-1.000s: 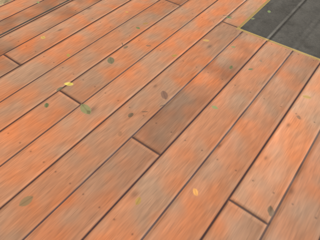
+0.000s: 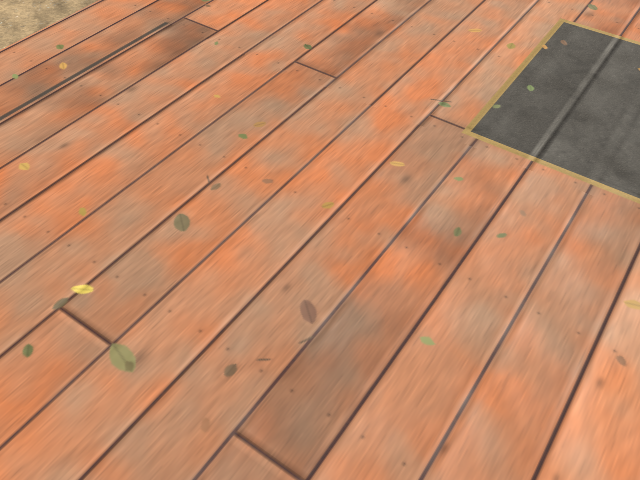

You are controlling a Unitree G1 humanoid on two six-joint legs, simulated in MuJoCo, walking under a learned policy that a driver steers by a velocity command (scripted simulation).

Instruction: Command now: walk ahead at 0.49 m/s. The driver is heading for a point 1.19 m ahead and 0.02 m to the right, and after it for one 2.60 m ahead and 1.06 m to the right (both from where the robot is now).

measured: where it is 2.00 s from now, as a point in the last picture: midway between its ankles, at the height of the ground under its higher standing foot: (333, 271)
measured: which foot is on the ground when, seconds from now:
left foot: down 0.00-0.32, up 0.34-0.86, down 0.88-1.00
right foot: up 0.00-0.28, down 0.30-0.88, up 0.90-1.00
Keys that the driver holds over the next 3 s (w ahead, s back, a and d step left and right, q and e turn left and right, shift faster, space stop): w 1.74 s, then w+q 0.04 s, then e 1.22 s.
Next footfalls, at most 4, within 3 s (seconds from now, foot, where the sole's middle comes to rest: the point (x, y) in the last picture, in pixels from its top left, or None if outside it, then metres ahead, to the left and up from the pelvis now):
0.30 right None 0.34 -0.17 -0.78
0.88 left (289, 420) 0.65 0.07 -0.78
1.44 right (381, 302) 0.97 -0.16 -0.78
1.96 left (289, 222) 1.25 0.07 -0.78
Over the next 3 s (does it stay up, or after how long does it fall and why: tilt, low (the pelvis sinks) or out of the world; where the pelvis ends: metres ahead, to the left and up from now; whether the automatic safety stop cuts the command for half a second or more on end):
stays up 1.15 -0.04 -0.01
